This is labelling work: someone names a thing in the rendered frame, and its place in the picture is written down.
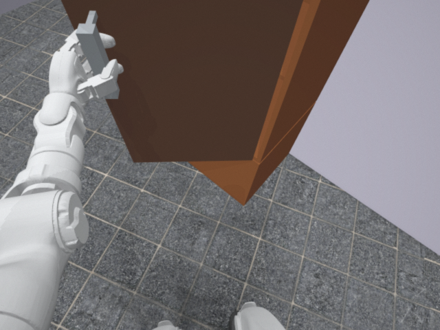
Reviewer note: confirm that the robot left forearm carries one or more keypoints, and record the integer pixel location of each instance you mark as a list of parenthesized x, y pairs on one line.
[(56, 160)]

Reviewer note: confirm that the robot right shin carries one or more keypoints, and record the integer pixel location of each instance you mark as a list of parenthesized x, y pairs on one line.
[(248, 304)]

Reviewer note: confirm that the robot left hand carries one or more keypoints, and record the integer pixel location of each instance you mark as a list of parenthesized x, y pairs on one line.
[(67, 75)]

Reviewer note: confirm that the right robot thigh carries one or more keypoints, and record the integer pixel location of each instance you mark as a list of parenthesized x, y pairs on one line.
[(256, 318)]

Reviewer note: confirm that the cupboard door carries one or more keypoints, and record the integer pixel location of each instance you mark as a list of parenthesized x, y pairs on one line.
[(199, 75)]

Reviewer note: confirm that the robot left upper arm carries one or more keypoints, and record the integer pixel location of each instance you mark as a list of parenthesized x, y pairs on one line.
[(38, 234)]

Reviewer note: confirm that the handle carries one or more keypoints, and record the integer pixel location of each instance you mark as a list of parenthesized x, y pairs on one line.
[(93, 48)]

